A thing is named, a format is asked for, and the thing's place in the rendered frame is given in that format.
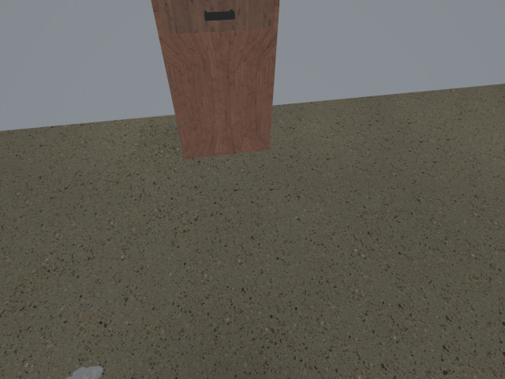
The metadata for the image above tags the cabinet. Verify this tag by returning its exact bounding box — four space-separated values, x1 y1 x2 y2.
151 0 280 159

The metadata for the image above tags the handle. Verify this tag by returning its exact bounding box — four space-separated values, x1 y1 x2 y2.
204 9 235 21

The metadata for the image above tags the drawer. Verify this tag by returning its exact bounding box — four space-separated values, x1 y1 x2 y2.
158 0 274 35

